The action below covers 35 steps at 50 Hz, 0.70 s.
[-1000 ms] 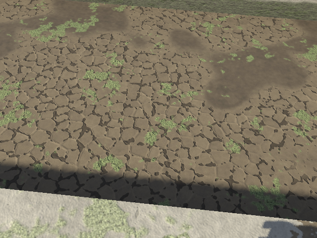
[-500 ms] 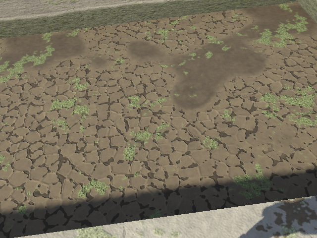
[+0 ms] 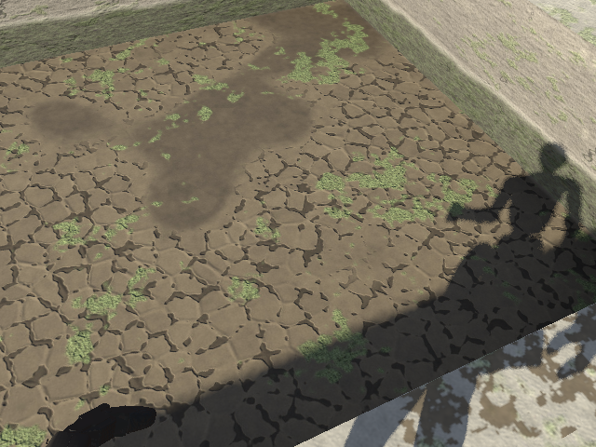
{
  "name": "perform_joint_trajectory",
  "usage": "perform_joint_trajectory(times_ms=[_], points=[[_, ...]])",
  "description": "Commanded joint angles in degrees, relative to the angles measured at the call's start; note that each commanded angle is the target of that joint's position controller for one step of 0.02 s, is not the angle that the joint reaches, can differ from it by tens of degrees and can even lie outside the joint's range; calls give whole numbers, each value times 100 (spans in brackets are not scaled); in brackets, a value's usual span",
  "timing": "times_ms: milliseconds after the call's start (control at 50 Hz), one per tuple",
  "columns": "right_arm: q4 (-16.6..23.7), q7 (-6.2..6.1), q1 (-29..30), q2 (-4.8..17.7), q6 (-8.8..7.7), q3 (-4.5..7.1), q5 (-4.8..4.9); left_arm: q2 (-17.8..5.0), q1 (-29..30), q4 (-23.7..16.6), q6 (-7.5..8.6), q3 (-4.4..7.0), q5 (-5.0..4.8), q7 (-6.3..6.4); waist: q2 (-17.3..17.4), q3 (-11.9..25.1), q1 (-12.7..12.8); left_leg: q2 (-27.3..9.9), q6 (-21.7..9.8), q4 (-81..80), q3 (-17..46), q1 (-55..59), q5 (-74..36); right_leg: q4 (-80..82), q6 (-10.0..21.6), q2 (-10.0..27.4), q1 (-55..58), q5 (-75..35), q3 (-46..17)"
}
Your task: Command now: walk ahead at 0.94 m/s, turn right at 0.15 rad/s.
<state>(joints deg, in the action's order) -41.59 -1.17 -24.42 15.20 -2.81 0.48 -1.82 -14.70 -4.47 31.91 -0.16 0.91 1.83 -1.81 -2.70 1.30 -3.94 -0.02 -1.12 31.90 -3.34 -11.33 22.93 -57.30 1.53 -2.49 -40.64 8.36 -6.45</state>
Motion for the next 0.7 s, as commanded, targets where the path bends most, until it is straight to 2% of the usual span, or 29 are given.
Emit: perform_joint_trajectory(times_ms=[20, 40, 60, 80, 100, 120, 140, 160, 180, 200, 220, 240, 260, 300, 320, 360, 380, 420, 480, 520, 540, 560, 580, 600, 620, 640, 660, 680, 700], points=[[468, -5, 359, 1069, -18, 253, 79, -337, 719, -564, 12, 27, -118, -128, 928, -335, 130, -1259, -836, -1491, 957, -720, -2323, 1101, 107, 203, 956, 248, 884], [396, -2, 165, 1089, 38, 271, 80, -311, 661, -549, 22, 16, -127, -126, 955, -399, 95, -1261, -875, -1456, 1092, -588, -2506, 1452, 191, 244, 1204, 391, 963], [326, -13, 44, 1127, 55, 298, 90, -304, 456, -455, 52, 21, -125, -87, 954, -409, 147, -1272, -879, -1270, 1170, -418, -3151, 1742, 290, 134, 1534, 336, 970], [259, -13, -66, 1232, 64, 338, 92, -356, -145, -236, 101, 71, -106, -25, 904, -217, 366, -1187, -830, -740, 1151, -113, -4149, 2112, 353, -83, 2053, 456, 943], [220, -17, -10, 1277, 91, 350, 140, -434, -1178, 143, 160, 158, -37, 34, 704, 249, 890, -896, -687, 464, 853, -55, -4977, 2600, 462, -296, 3085, 111, 1000], [310, 27, -2, 1106, 59, 320, 271, -724, -1994, 342, 225, 270, 111, 114, 378, 823, 1300, -593, -456, 2028, 713, -978, -3987, 2620, 594, 295, 4518, -94, 344], [567, 76, -221, 47, 8, 99, 399, -1186, -2373, 281, 260, 319, 103, 199, -1027, 1587, 1095, 113, -187, 4175, 635, -2243, 1048, 2836, 827, 2322, 5603, -1496, -1882], [539, -44, -202, 598, 61, 271, 327, -1404, -2419, 342, 163, 456, -64, 272, -807, 1856, 1250, 508, -162, 4804, 1222, -2695, 731, 3284, 1087, 2637, 5268, -1997, -2589], [614, -114, 166, 826, 126, 355, 244, -1014, -1831, 265, 130, 364, -123, 307, -400, 1169, 984, 272, -135, 5008, 1218, -2925, 423, 3304, 1076, 2535, 4670, -1728, -2019], [703, -140, 479, 797, 188, 367, 186, -650, -1422, 226, 130, 250, -153, 304, -240, 557, 778, 61, -89, 4892, 951, -2928, 193, 3400, 1000, 2352, 3955, -1851, -1395], [619, -143, 444, 691, 308, 413, 169, -492, -1246, 260, 160, 218, -203, 319, -267, 266, 570, -46, -9, 4759, 873, -2582, -31, 3436, 762, 2173, 3429, -2744, -845], [513, -114, 204, 582, 455, 429, 152, -428, -1189, 320, 183, 197, -222, 356, -413, 148, 362, -128, 60, 4601, 842, -2200, -107, 3456, 639, 1984, 2955, -3439, -351], [439, -78, 107, 559, 585, 465, 175, -412, -1059, 326, 208, 193, -185, 351, -410, 98, 233, -90, 103, 4566, 758, -1969, -198, 3546, 606, 1905, 2649, -3582, -17], [420, -18, 178, 481, 728, 490, 239, -531, -1058, 385, 253, 218, -130, 353, -450, 133, 109, -5, 101, 4527, 622, -1858, -434, 3481, 640, 1878, 2453, -3850, 364], [434, -14, 284, 512, 795, 501, 277, -506, -1046, 406, 230, 222, -147, 353, -439, 110, 110, 2, 108, 4409, 603, -1925, -426, 3443, 673, 1907, 2442, -3794, 527], [554, 17, 655, 476, 893, 479, 226, -558, -1105, 437, 160, 233, -133, 391, -397, 110, 112, -54, 73, 4024, 445, -2010, -610, 3319, 664, 1916, 2437, -3159, 822], [625, 30, 839, 395, 935, 424, 191, -533, -1072, 456, 146, 220, -137, 410, -377, 50, 104, -115, 31, 3556, 357, -1933, -750, 3292, 600, 1864, 2327, -2742, 1000], [819, 109, 1264, 259, 990, 330, 169, -629, -1067, 463, 109, 250, -106, 429, -507, -58, 219, -144, -39, 2762, 81, -1662, -809, 3206, 542, 1865, 2153, -1941, 1251], [1027, 216, 1570, 331, 1002, 316, 242, -799, -1002, 394, -41, 307, -31, 422, -703, -49, 374, -35, -156, 2007, -162, -1180, -76, 3047, 450, 2001, 2120, -1011, 1281], [1136, 290, 1546, 430, 968, 357, 307, -925, -874, 336, -137, 361, -49, 447, -626, 95, 386, -36, -285, 1587, -133, -946, 274, 2804, 309, 2164, 2295, -476, 1215], [1048, 222, 1281, 404, 916, 373, 342, -873, -627, 267, -157, 378, -163, 413, -350, 159, 174, -8, -364, 652, -232, -510, 44, 2248, 156, 2062, 2297, -438, 1512], [882, 118, 730, 505, 793, 408, 246, -833, -826, 347, -207, 400, -255, 359, 564, 365, -30, -72, -540, -302, 412, 361, -905, 701, -122, 1607, 1843, -366, 1866], [974, 27, 650, 1519, 723, 624, 216, -454, -688, -131, -246, 283, -265, 318, 2338, 192, 84, -1668, -1409, -640, 3395, 1037, -4157, -1100, -581, 348, -267, 2711, 2030], [950, 42, 250, 1719, 687, 739, 357, -663, -214, -295, -295, 258, -45, 349, 2012, 801, -364, -2027, -2093, -952, 4281, 1058, -4230, -1577, -621, 263, -700, 3385, 657], [922, 12, 366, 1503, 667, 695, 266, -769, -58, -282, -279, 293, -141, 375, 1657, 602, -230, -1930, -2115, -1156, 4153, 992, -3057, -1799, -639, 369, -888, 2988, 294], [903, -45, 640, 1214, 687, 617, 175, -816, 51, -223, -238, 307, -191, 414, 1278, 204, -32, -1687, -1906, -1167, 3781, 674, -2488, -1781, -592, 398, -990, 2390, 272], [967, -84, 986, 1011, 708, 555, 160, -848, 30, -136, -242, 329, -160, 441, 1008, 75, 204, -1371, -1635, -1037, 3340, 400, -2601, -1650, -580, 469, -838, 1833, 244], [1047, -88, 1269, 891, 735, 527, 184, -840, -128, 13, -290, 333, -86, 436, 871, 197, 337, -1104, -1477, -989, 2888, 45, -2953, -1508, -622, 468, -381, 1542, 262], [1078, -41, 1348, 855, 727, 509, 173, -802, -166, 95, -361, 341, -48, 423, 732, 275, 395, -904, -1368, -943, 2676, -216, -3183, -1480, -626, 361, -14, 1358, 317]])
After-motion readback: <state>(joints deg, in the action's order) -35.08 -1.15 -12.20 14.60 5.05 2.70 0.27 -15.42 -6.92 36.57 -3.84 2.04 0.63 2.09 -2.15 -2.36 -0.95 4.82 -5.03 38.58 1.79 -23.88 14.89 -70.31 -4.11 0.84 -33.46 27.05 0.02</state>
